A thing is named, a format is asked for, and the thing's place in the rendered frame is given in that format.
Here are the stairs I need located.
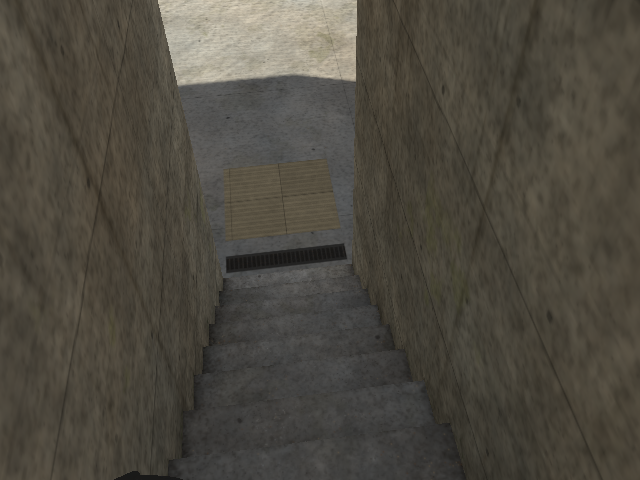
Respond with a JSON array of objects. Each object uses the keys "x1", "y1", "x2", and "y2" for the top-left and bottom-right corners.
[{"x1": 168, "y1": 264, "x2": 466, "y2": 480}]

